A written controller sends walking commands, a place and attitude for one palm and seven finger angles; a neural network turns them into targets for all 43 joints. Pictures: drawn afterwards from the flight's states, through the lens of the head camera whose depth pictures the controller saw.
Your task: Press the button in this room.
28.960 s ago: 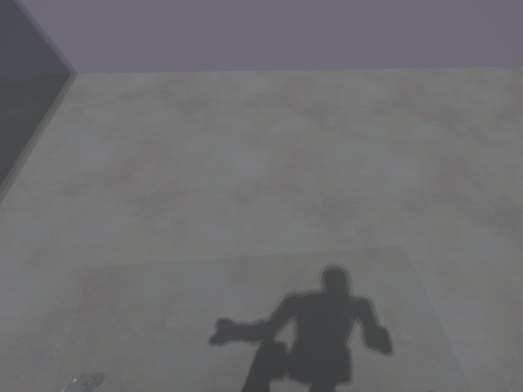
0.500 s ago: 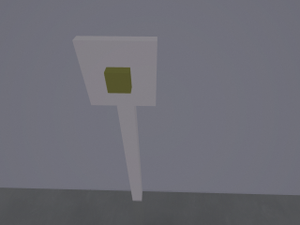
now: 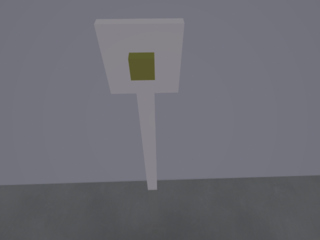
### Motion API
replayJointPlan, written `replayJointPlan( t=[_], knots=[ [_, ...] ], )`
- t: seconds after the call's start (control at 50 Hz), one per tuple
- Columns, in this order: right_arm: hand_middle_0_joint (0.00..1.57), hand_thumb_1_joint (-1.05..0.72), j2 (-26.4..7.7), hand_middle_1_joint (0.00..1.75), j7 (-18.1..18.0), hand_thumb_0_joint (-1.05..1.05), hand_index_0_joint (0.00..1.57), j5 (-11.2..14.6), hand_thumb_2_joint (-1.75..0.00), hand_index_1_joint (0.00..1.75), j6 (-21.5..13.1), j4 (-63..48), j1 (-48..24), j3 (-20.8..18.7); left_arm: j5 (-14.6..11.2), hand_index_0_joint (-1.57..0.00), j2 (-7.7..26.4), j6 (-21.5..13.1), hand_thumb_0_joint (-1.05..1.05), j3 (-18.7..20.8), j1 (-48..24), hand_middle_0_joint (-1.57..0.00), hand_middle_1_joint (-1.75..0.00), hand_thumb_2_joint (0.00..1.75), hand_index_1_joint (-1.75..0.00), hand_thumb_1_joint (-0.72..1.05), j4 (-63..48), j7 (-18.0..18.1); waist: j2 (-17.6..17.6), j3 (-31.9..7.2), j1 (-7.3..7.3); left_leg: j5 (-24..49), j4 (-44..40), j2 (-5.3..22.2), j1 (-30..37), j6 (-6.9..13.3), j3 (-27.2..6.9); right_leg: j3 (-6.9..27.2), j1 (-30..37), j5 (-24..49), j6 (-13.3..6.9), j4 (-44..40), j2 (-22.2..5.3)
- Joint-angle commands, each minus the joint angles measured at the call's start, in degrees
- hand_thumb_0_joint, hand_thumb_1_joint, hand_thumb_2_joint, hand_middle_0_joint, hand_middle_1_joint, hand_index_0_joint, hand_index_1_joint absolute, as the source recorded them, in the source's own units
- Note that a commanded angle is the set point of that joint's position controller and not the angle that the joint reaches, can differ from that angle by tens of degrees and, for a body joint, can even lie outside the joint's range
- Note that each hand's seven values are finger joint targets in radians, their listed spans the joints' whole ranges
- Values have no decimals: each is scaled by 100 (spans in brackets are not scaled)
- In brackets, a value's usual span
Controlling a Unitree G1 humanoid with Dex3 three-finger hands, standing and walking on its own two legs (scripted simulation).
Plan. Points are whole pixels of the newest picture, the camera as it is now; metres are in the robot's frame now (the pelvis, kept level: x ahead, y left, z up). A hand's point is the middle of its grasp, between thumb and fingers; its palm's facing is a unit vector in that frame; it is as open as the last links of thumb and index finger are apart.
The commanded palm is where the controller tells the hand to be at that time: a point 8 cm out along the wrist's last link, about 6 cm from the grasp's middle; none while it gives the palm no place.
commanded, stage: come to a stop and stand still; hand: left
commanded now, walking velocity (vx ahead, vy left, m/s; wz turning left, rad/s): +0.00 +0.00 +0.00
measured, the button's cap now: (142, 65) +0.51 +0.08 +0.18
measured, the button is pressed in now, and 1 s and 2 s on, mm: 0 0 0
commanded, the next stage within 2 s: look again from close up in 1.20 s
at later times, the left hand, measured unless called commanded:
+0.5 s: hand out of the picture -0.05 +0.13 -0.17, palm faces +0.05 -0.99 -0.16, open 7.4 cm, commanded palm none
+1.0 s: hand out of the picture +0.02 +0.12 -0.17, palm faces +0.05 -0.98 -0.20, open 7.3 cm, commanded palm none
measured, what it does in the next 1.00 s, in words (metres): shifts its weight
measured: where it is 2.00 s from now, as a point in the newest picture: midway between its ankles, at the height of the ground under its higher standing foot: outside the picture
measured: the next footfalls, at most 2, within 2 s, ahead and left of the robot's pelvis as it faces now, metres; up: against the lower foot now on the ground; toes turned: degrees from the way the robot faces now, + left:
none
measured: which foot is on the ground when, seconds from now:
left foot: down 0.00-1.00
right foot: down 0.00-1.00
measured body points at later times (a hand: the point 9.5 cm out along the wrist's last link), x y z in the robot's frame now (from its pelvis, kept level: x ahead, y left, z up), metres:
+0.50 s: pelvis -0.01 -0.02 +0.00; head -0.01 -0.03 +0.45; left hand -0.05 +0.19 -0.15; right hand +0.00 -0.24 -0.16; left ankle +0.01 +0.06 -0.74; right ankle +0.02 -0.13 -0.74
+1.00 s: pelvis +0.03 -0.04 +0.01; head +0.03 -0.05 +0.46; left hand +0.01 +0.18 -0.15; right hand +0.01 -0.25 -0.16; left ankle +0.01 +0.06 -0.74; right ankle +0.02 -0.13 -0.74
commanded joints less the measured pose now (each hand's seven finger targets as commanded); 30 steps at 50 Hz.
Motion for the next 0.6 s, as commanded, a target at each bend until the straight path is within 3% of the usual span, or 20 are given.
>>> replayJointPlan(
  t=[0.0, 0.04, 0.1, 0.16, 0.34, 0.4, 0.58],
  knots=[
    [20, -90, -601, 30, 8, 0, 20, -13, -90, 30, -225, -256, 6, -98, 30, -20, 445, -155, 0, 1, 385, -20, -30, 90, -30, 90, -25, -5, 117, -12, 86, 215, -1111, 1202, 123, -143, -1496, 266, 180, 294, -243, -431, -261],
    [20, -90, -677, 30, 21, 0, 20, -13, -90, 30, -205, -211, 4, -122, 23, -20, 382, -155, 0, -33, 256, -20, -30, 90, -30, 90, -7, -7, -377, 88, 49, -467, -1228, 1175, -35, -136, -1503, 251, 196, 120, -222, -538, -305],
    [20, -90, -698, 30, 46, 0, 20, -24, -90, 30, -160, -152, -94, -124, 44, -20, 384, -129, 0, -40, 302, -20, -30, 90, -30, 90, 18, -7, 51, 395, 50, -1277, -1537, 1176, -273, -171, -1597, 205, -28, -194, -210, -508, -258],
    [20, -90, -687, 30, 65, 0, 20, -25, -90, 30, -123, -135, -205, -140, 74, -20, 387, -126, 0, -41, 448, -20, -30, 90, -30, 90, 59, -8, 112, 561, 94, -1624, -1604, 1157, -512, -142, -1626, 193, -73, -274, -200, -493, -221],
    [20, -90, -604, 30, 83, 0, 20, -15, -90, 30, -99, -59, -168, -111, 72, -20, 356, -211, 0, -84, 577, -20, -30, 90, -30, 90, 125, -4, -169, 543, -25, -1174, -1151, 933, -239, -211, -1290, 506, -483, -757, -211, -926, -358],
    [20, -90, -584, 30, 74, 0, 20, -9, -90, 30, -143, -32, -158, -86, 51, -20, 336, -253, 0, -99, 636, -20, -30, 90, -30, 90, 182, -10, -56, 337, -35, -770, -1023, 905, -36, -229, -1200, 551, -407, -511, -230, -969, -403],
    [20, -90, -500, 30, 46, 0, 20, 15, -90, 30, -204, 100, -133, -28, 22, -20, 322, -304, 0, -139, 670, -20, -30, 90, -30, 90, 302, -3, -25, 242, -11, -82, -822, 901, 51, -283, -1035, 539, -76, 124, -242, -971, -426]
  ],
)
